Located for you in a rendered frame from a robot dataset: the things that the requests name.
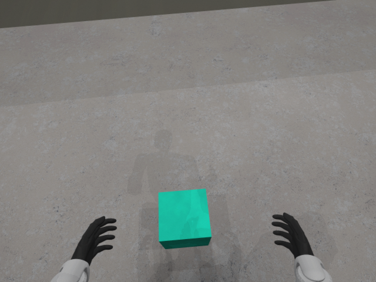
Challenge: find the carton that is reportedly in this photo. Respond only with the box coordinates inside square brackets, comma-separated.
[159, 189, 212, 249]

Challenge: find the right robot forearm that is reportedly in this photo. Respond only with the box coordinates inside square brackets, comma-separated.
[294, 254, 333, 282]

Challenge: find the right robot hand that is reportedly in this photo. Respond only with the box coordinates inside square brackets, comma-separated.
[271, 213, 314, 259]

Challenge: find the left robot hand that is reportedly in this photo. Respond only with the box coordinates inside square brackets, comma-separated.
[71, 216, 117, 266]

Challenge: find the left robot forearm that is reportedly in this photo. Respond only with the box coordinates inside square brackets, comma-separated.
[51, 259, 90, 282]

